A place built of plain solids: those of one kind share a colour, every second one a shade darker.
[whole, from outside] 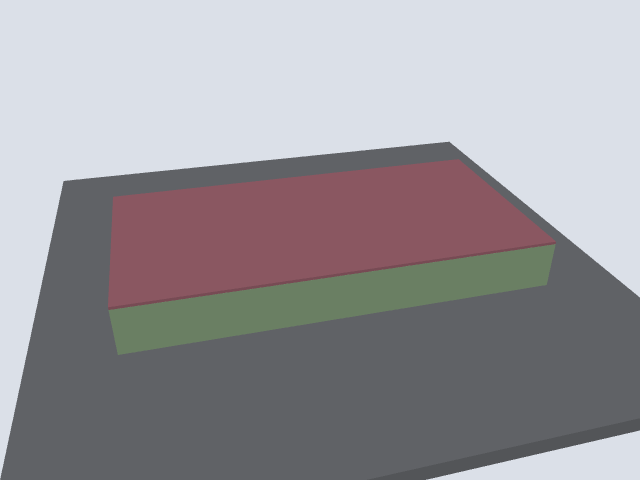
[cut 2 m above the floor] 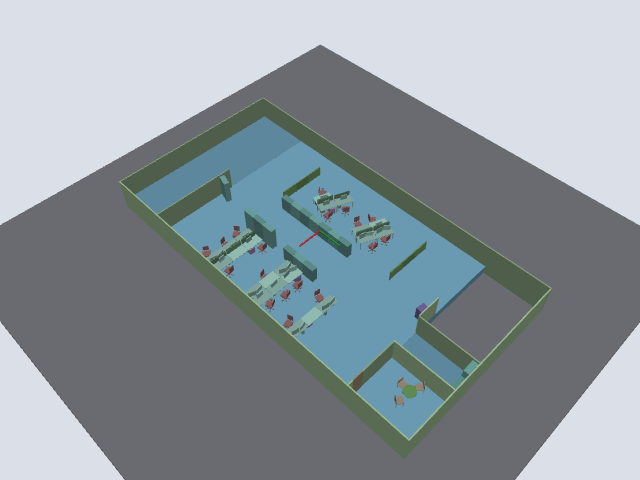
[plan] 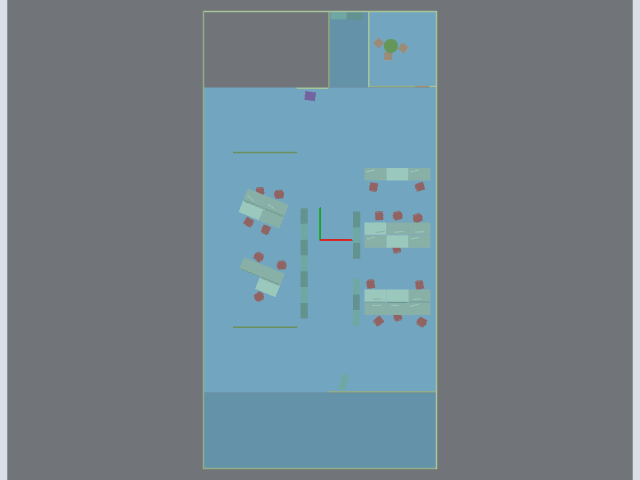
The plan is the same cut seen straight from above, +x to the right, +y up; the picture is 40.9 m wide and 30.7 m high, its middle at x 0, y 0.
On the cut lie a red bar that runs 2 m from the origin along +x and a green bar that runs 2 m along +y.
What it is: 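One storey of an office; an open floor with rows of desks, a band of small rooms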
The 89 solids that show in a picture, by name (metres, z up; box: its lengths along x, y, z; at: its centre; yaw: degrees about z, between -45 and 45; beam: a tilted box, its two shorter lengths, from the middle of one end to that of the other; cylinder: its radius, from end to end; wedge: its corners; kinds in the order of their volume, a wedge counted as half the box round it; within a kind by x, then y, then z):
{
 "floor_1": {"box": [14.8, 4.8, 0.81], "at": [0.0, -12.16, 0.35]},
 "floor_2": {"box": [14.8, 19.52, 0.81], "at": [0.0, 0.0, 0.35]},
 "floor_3": {"box": [2.44, 4.8, 0.81], "at": [1.85, 12.16, 0.35]},
 "floor_4": {"box": [4.23, 4.8, 0.81], "at": [5.29, 12.16, 0.35]},
 "roof_1": {"box": [15.0, 29.32, 0.2], "at": [0.0, 0.0, 3.46]},
 "wall_1": {"box": [0.1, 29.32, 3.41], "at": [-7.45, 0.0, 1.65]},
 "wall_2": {"box": [2.02, 0.1, 2.6], "at": [-0.48, 9.71, 2.06]},
 "wall_3": {"box": [14.8, 0.1, 3.41], "at": [0.0, -14.61, 1.65]},
 "wall_4": {"box": [14.8, 0.1, 3.41], "at": [0.0, 14.61, 1.65]},
 "wall_5": {"box": [0.1, 4.8, 2.6], "at": [0.58, 12.16, 2.06]},
 "wall_6": {"box": [0.1, 4.8, 2.6], "at": [3.12, 12.16, 2.06]},
 "wall_7": {"box": [6.9, 0.1, 2.6], "at": [3.95, -9.71, 2.06]},
 "wall_8": {"box": [2.92, 0.1, 2.6], "at": [4.63, 9.81, 2.06]},
 "wall_9": {"box": [0.1, 29.32, 3.41], "at": [7.45, 0.0, 1.65]},
 "cabinet_1": {"box": [0.47, 1.0, 1.27], "at": [-1.02, -4.52, 1.39]},
 "cabinet_2": {"box": [0.47, 1.0, 1.27], "at": [-1.02, -3.51, 1.39]},
 "cabinet_3": {"box": [0.47, 1.0, 1.27], "at": [-1.02, -2.5, 1.39]},
 "cabinet_4": {"box": [0.47, 1.0, 1.27], "at": [-1.02, -1.49, 1.39]},
 "cabinet_5": {"box": [0.47, 1.0, 1.27], "at": [-1.02, -0.48, 1.39]},
 "cabinet_6": {"box": [0.47, 1.0, 1.27], "at": [-1.02, 0.53, 1.39]},
 "cabinet_7": {"box": [0.47, 1.0, 1.27], "at": [-1.02, 1.54, 1.39]},
 "cabinet_8": {"box": [1.0, 0.43, 1.94], "at": [1.19, 14.33, 1.73]},
 "cabinet_9": {"box": [0.43, 1.0, 1.94], "at": [1.52, -9.08, 1.73], "yaw": -17.3},
 "cabinet_10": {"box": [1.0, 0.47, 1.27], "at": [2.2, 14.32, 1.39]},
 "cabinet_11": {"box": [0.43, 1.0, 1.94], "at": [2.33, -5.0, 1.73]},
 "cabinet_12": {"box": [0.43, 1.0, 1.94], "at": [2.33, -3.99, 1.73]},
 "cabinet_13": {"box": [0.43, 1.0, 1.94], "at": [2.33, -2.98, 1.73]},
 "cabinet_14": {"box": [0.47, 1.0, 1.27], "at": [2.34, -0.7, 1.39]},
 "cabinet_15": {"box": [0.47, 1.0, 1.27], "at": [2.34, 0.31, 1.39]},
 "cabinet_16": {"box": [0.47, 1.0, 1.27], "at": [2.34, 1.32, 1.39]},
 "desk_1": {"box": [1.4, 0.8, 0.032], "at": [-4.41, 1.9, 1.48], "yaw": -22.0},
 "desk_2": {"box": [1.4, 0.8, 0.032], "at": [-4.36, -1.73, 1.48], "yaw": -22.0},
 "desk_3": {"box": [1.4, 0.8, 0.032], "at": [-4.11, 2.66, 1.48], "yaw": -22.0},
 "desk_4": {"box": [1.4, 0.8, 0.032], "at": [-3.35, -3.02, 1.48], "yaw": -22.0},
 "desk_5": {"box": [1.4, 0.8, 0.032], "at": [-3.11, 1.37, 1.48], "yaw": -22.0},
 "desk_6": {"box": [1.4, 0.8, 0.032], "at": [-3.05, -2.26, 1.48], "yaw": -22.0},
 "desk_7": {"box": [1.4, 0.8, 0.032], "at": [-2.8, 2.13, 1.48], "yaw": -22.0},
 "desk_8": {"box": [1.4, 0.8, 0.032], "at": [3.54, -4.39, 1.48]},
 "desk_9": {"box": [1.4, 0.8, 0.032], "at": [3.54, -3.57, 1.48]},
 "desk_10": {"box": [1.4, 0.8, 0.032], "at": [3.54, -0.09, 1.48]},
 "desk_11": {"box": [1.4, 0.8, 0.032], "at": [3.54, 0.73, 1.48]},
 "desk_12": {"box": [1.4, 0.8, 0.032], "at": [3.54, 4.21, 1.48]},
 "desk_13": {"box": [1.4, 0.8, 0.032], "at": [4.95, -4.39, 1.48]},
 "desk_14": {"box": [1.4, 0.8, 0.032], "at": [4.95, -3.57, 1.48]},
 "desk_15": {"box": [1.4, 0.8, 0.032], "at": [4.95, -0.09, 1.48]},
 "desk_16": {"box": [1.4, 0.8, 0.032], "at": [4.95, 0.73, 1.48]},
 "desk_17": {"box": [1.4, 0.8, 0.032], "at": [4.95, 4.21, 1.48]},
 "desk_18": {"box": [1.4, 0.8, 0.032], "at": [6.37, -4.39, 1.48]},
 "desk_19": {"box": [1.4, 0.8, 0.032], "at": [6.37, -3.57, 1.48]},
 "desk_20": {"box": [1.4, 0.8, 0.032], "at": [6.37, -0.09, 1.48]},
 "desk_21": {"box": [1.4, 0.8, 0.032], "at": [6.37, 0.73, 1.48]},
 "desk_22": {"box": [1.4, 0.8, 0.032], "at": [6.37, 4.21, 1.48]},
 "copier_1": {"box": [0.69, 0.56, 1.1], "at": [-0.63, 9.2, 1.31], "yaw": -7.6},
 "officechair_1": {"box": [0.5, 0.51, 0.08], "at": [-4.58, 1.15, 1.28], "yaw": -32.4},
 "officechair_2": {"box": [0.51, 0.5, 0.08], "at": [-3.93, -1.1, 1.28], "yaw": -38.6},
 "officechair_3": {"box": [0.51, 0.5, 0.08], "at": [-3.91, -3.61, 1.26], "yaw": 37.3},
 "officechair_4": {"box": [0.51, 0.5, 0.08], "at": [-3.83, 3.06, 1.26], "yaw": 1.2},
 "officechair_5": {"box": [0.51, 0.5, 0.08], "at": [-3.46, 0.67, 1.23], "yaw": -22.0},
 "officechair_6": {"box": [0.51, 0.5, 0.08], "at": [-2.62, 2.89, 1.28], "yaw": 2.4},
 "officechair_7": {"box": [0.51, 0.5, 0.08], "at": [-2.45, -1.64, 1.29], "yaw": 2.1},
 "officechair_8": {"box": [0.51, 0.5, 0.08], "at": [3.25, -2.84, 1.25], "yaw": 7.9},
 "officechair_9": {"box": [0.51, 0.5, 0.08], "at": [3.43, 3.41, 1.24], "yaw": -10.0},
 "officechair_10": {"box": [0.5, 0.51, 0.08], "at": [3.76, -5.18, 1.22], "yaw": 37.8},
 "officechair_11": {"box": [0.51, 0.5, 0.08], "at": [3.78, 1.52, 1.27], "yaw": 3.3},
 "officechair_12": {"box": [0.51, 0.5, 0.08], "at": [4.97, 1.53, 1.31], "yaw": 15.6},
 "officechair_13": {"box": [0.51, 0.5, 0.08], "at": [6.25, 1.38, 1.32], "yaw": 24.7},
 "officechair_14": {"box": [0.51, 0.5, 0.08], "at": [6.37, -2.9, 1.28], "yaw": 10.3},
 "officechair_15": {"box": [0.5, 0.51, 0.08], "at": [6.41, 3.41, 1.24], "yaw": 18.3},
 "officechair_16": {"box": [0.51, 0.5, 0.08], "at": [6.52, -5.23, 1.26], "yaw": -28.9},
 "guard_1": {"box": [1.28, 0.03, 0.84], "at": [-4.86, -5.58, 1.22]},
 "guard_2": {"box": [1.28, 0.03, 0.84], "at": [-4.86, 5.6, 1.22]},
 "guard_3": {"box": [1.28, 0.03, 0.84], "at": [-3.51, -5.58, 1.22]},
 "guard_4": {"box": [4.1, 0.1, 0.05], "at": [-3.51, -5.58, 1.66]},
 "guard_5": {"box": [1.28, 0.03, 0.84], "at": [-3.51, 5.6, 1.22]},
 "guard_6": {"box": [4.1, 0.1, 0.05], "at": [-3.51, 5.6, 1.66]},
 "guard_7": {"box": [1.28, 0.03, 0.84], "at": [-2.16, -5.58, 1.22]},
 "guard_8": {"box": [1.28, 0.03, 0.84], "at": [-2.16, 5.6, 1.22]},
 "door_1": {"box": [0.91, 0.1, 2.05], "at": [6.55, 9.81, 1.78]},
 "screen_1": {"box": [1.3, 0.032, 0.46], "at": [-4.49, -2.07, 1.73], "yaw": -22.0},
 "screen_2": {"box": [1.3, 0.032, 0.46], "at": [-4.25, 2.31, 1.73], "yaw": -22.0},
 "screen_3": {"box": [1.3, 0.032, 0.46], "at": [-3.19, -2.6, 1.73], "yaw": -22.0},
 "screen_4": {"box": [1.3, 0.032, 0.46], "at": [-2.94, 1.79, 1.73], "yaw": -22.0},
 "screen_5": {"box": [1.3, 0.032, 0.46], "at": [3.54, -3.94, 1.73]},
 "screen_6": {"box": [1.3, 0.032, 0.46], "at": [4.95, -3.94, 1.73]},
 "screen_7": {"box": [1.3, 0.032, 0.46], "at": [6.37, -3.94, 1.73]},
 "visitorchair_1": {"box": [0.53, 0.5, 0.04], "at": [3.75, 12.61, 1.23], "yaw": -43.7},
 "visitorchair_2": {"box": [0.5, 0.53, 0.04], "at": [4.36, 11.74, 1.23], "yaw": -4.5},
 "visitorchair_3": {"box": [0.53, 0.5, 0.04], "at": [5.33, 12.28, 1.23], "yaw": -38.4},
 "meetingtable_1": {"cylinder": 0.45, "from": [4.53, 12.41, 1.47], "to": [4.53, 12.41, 1.5]}
}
